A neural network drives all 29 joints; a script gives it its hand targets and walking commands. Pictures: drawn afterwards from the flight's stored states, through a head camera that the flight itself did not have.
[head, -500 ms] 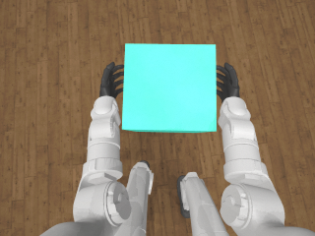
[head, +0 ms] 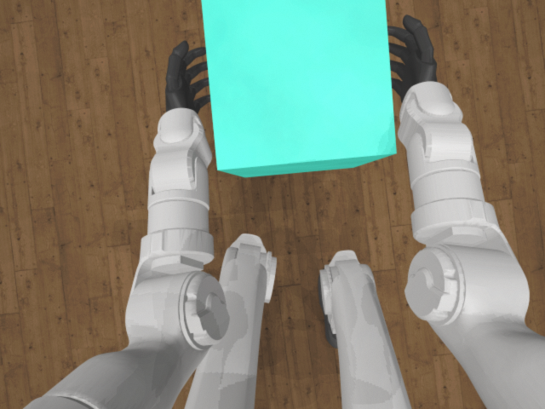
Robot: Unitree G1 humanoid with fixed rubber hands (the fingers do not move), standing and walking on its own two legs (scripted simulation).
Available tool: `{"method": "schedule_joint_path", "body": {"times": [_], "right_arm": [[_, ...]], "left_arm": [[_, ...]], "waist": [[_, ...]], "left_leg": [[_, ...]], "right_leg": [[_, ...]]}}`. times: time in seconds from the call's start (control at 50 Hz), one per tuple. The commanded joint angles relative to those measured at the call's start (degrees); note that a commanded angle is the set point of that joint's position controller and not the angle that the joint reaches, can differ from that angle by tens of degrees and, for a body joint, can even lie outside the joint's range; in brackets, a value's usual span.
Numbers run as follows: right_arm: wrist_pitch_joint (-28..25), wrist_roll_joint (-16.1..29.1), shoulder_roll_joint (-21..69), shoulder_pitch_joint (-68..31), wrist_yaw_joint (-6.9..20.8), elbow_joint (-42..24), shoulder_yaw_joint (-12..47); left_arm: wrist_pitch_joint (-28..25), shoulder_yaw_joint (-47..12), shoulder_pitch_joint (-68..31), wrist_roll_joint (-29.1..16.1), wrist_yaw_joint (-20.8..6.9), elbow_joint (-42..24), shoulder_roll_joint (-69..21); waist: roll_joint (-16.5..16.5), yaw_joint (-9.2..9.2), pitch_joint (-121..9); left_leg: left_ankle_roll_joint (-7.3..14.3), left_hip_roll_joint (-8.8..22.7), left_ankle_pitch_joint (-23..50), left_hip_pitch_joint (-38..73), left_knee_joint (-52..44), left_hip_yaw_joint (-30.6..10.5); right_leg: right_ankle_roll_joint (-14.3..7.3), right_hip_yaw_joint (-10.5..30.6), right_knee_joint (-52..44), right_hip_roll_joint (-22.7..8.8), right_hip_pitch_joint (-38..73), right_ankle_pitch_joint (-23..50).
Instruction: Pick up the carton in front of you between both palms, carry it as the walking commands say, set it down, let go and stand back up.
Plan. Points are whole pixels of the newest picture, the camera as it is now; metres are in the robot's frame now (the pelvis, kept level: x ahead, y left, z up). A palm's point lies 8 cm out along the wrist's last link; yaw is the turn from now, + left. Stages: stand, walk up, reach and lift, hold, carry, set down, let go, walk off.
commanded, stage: set down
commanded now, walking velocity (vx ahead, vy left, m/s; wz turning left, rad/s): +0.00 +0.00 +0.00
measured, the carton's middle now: (295, 103) +0.51 +0.05 -0.18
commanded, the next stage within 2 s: none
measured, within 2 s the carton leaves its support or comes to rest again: rests again in 1.56 s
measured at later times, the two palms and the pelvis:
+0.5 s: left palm (198, 119) +0.48 +0.21 -0.25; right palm (366, 93) +0.56 -0.08 -0.26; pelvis -0.01 -0.01 -0.10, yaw +0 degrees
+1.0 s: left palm (205, 126) +0.48 +0.21 -0.30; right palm (360, 102) +0.56 -0.08 -0.32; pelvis -0.01 -0.02 -0.14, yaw +0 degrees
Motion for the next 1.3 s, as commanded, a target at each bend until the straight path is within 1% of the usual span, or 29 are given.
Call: {"method": "schedule_joint_path", "body": {"times": [0.0, 0.14, 0.22, 0.3, 0.4, 0.54, 0.56, 0.58, 0.62, 0.64, 0.68, 0.72, 0.74, 0.78, 0.84, 0.92, 0.98, 1.08, 1.16, 1.2, 1.28], "right_arm": [[-0.62, 6.14, 53.47, -34.63, 12.55, 3.18, 26.56], [-1.33, 6.8, 51.36, -39.5, 9.75, 5.02, 27.18], [-1.86, 7.63, 48.54, -42.91, 8.0, 5.62, 27.78], [-2.22, 8.76, 45.52, -46.51, 6.84, 5.88, 28.58], [-2.42, 10.11, 42.16, -49.81, 6.54, 6.95, 29.43], [-3.19, 12.43, 38.5, -52.79, 7.55, 8.95, 31.24], [-3.4, 13.02, 38.36, -53.49, 7.74, 8.57, 31.8], [-3.55, 13.61, 38.47, -54.06, 7.86, 8.09, 32.5], [-3.78, 14.96, 39.78, -55.34, 7.85, 6.32, 34.71], [-4.05, 15.6, 40.5, -55.88, 7.68, 4.93, 35.93], [-4.5, 16.04, 41.13, -54.62, 7.27, 4.55, 36.45], [-4.48, 14.94, 41.13, -51.63, 7.42, 7.99, 34.58], [-4.28, 13.86, 40.88, -50.03, 7.76, 10.13, 33.17], [-3.99, 12.14, 40.29, -48.07, 8.41, 12.07, 31.13], [-4.31, 11.72, 39.5, -48.67, 8.48, 12.22, 30.35], [-5.42, 12.65, 37.5, -51.16, 7.83, 11.21, 30.18], [-5.8, 12.65, 35.32, -53.04, 7.32, 11.78, 29.83], [-5.3, 10.54, 32.11, -53.18, 7.32, 15.03, 27.59], [-5.06, 9.54, 30.64, -52.36, 8.04, 17.23, 26.14], [-4.92, 8.94, 29.99, -51.15, 8.31, 18.37, 25.33], [-4.64, 7.34, 28.91, -47.95, 8.74, 20.51, 23.36]], "left_arm": [[-1.31, -28.97, -39.59, -6.06, -13.0, 3.93, -47.27], [-2.23, -25.49, -44.92, -6.75, -14.53, 4.44, -42.45], [-2.63, -24.34, -48.24, -7.89, -15.09, 4.5, -39.45], [-2.73, -23.48, -51.09, -9.16, -15.28, 4.73, -37.28], [-2.81, -23.11, -54.21, -10.82, -15.03, 5.06, -35.45], [-3.69, -24.87, -58.82, -13.73, -13.79, 4.82, -33.88], [-3.92, -25.45, -59.81, -14.37, -13.59, 4.05, -33.9], [-4.23, -25.79, -60.85, -15.09, -13.53, 2.98, -34.04], [-4.71, -26.6, -62.08, -16.65, -13.38, 1.2, -33.55], [-4.99, -26.8, -61.54, -17.75, -13.18, 0.9, -34.22], [-5.05, -25.25, -58.5, -18.13, -13.05, 3.52, -34.15], [-4.61, -22.24, -54.23, -16.09, -13.64, 9.2, -33.78], [-4.37, -20.72, -52.85, -14.62, -14.13, 11.22, -33.47], [-4.21, -19.26, -52.15, -12.58, -14.98, 11.56, -33.03], [-4.88, -19.28, -54.38, -12.48, -15.5, 9.46, -32.42], [-5.93, -18.48, -55.55, -13.16, -15.34, 8.9, -30.87], [-6.23, -17.29, -55.98, -12.98, -15.27, 10.18, -29.21], [-5.78, -14.27, -54.95, -11.3, -16.09, 14.08, -27.12], [-5.7, -12.53, -53.91, -10.09, -16.49, 16.05, -26.02], [-5.73, -11.94, -53.28, -9.82, -16.6, 16.75, -25.57], [-5.92, -11.32, -52.6, -9.73, -16.77, 17.46, -25.09]], "waist": [[-0.01, 3.26, -59.43], [-3.23, 5.29, -58.7], [-3.92, 6.19, -58.36], [-4.17, 7.01, -58.14], [-4.25, 7.6, -56.83], [-3.24, 7.95, -55.06], [-3.15, 8.28, -55.68], [-4.06, 8.82, -55.75], [-6.69, 9.41, -57.25], [-7.97, 9.4, -58.34], [-9.67, 9.86, -57.84], [-10.11, 10.15, -51.15], [-10.05, 10.16, -47.12], [-9.63, 9.87, -43.18], [-8.96, 9.33, -42.69], [-8.0, 9.56, -41.24], [-8.14, 9.58, -38.68], [-8.47, 9.03, -31.47], [-7.61, 8.97, -27.43], [-7.21, 8.49, -25.92], [-6.38, 6.89, -23.4]], "left_leg": [[-0.35, -3.19, 18.61, 45.31, 0.09, 9.77], [-0.31, -2.77, 18.57, 35.12, 6.54, 11.34], [-0.55, -2.25, 18.01, 30.99, 9.94, 11.99], [-0.69, -1.73, 17.63, 28.97, 12.92, 12.37], [-0.71, -1.26, 17.91, 28.48, 16.44, 12.46], [-0.68, -0.78, 21.68, 32.44, 21.19, 11.84], [-0.66, -0.72, 22.34, 32.91, 21.65, 11.65], [-0.55, -0.62, 22.65, 31.89, 21.81, 11.34], [-0.13, -0.55, 25.78, 32.48, 22.66, 10.99], [0.04, -0.66, 27.99, 33.73, 23.11, 10.74], [0.36, -0.88, 30.22, 33.44, 23.9, 10.46], [0.66, -0.84, 27.71, 28.71, 24.01, 10.57], [0.74, -0.78, 25.5, 25.63, 23.96, 10.71], [0.69, -0.61, 22.69, 21.55, 24.05, 10.86], [0.55, -0.46, 22.2, 19.8, 24.88, 10.83], [0.33, -0.17, 21.7, 18.38, 25.55, 10.9], [0.24, 0.01, 18.65, 15.98, 25.71, 11.16], [0.26, 0.25, 11.68, 10.94, 25.85, 11.51], [0.45, 0.32, 10.14, 9.54, 26.12, 11.25], [0.54, 0.32, 10.18, 9.1, 26.32, 10.92], [0.77, 0.25, 10.9, 8.41, 26.81, 10.26]], "right_leg": [[-0.43, -6.77, -6.52, 3.05, 13.17, 13.53], [0.1, -5.87, -1.4, 2.53, 16.07, 16.86], [0.22, -5.55, 1.78, 2.35, 17.44, 17.8], [0.15, -5.64, 4.97, 2.22, 17.62, 17.57], [-0.15, -6.22, 8.99, 2.07, 15.57, 16.5], [-0.82, -7.05, 14.65, 1.61, 9.91, 15.93], [-1.0, -6.95, 15.34, 1.41, 9.55, 15.95], [-1.21, -6.67, 15.99, 1.11, 10.02, 16.37], [-1.12, -6.81, 17.43, 1.24, 11.26, 20.0], [-0.95, -7.01, 17.77, 1.23, 11.52, 21.59], [-0.68, -6.69, 18.09, 0.94, 11.52, 23.9], [-0.55, -6.07, 17.83, 0.71, 9.15, 22.82], [-0.64, -5.75, 17.62, 0.61, 7.5, 21.36], [-1.07, -5.18, 17.43, 0.49, 5.84, 19.9], [-1.72, -4.83, 18.01, 0.62, 4.75, 20.38], [-2.34, -4.11, 18.3, 0.7, 4.88, 20.54], [-2.65, -3.61, 18.18, 0.54, 5.72, 18.36], [-3.09, -3.1, 17.76, 0.19, 5.64, 13.11], [-3.21, -2.93, 18.2, -0.07, 3.61, 11.8], [-3.29, -2.82, 18.4, -0.22, 2.92, 12.13], [-3.56, -2.43, 18.84, -0.55, 1.3, 13.49]]}}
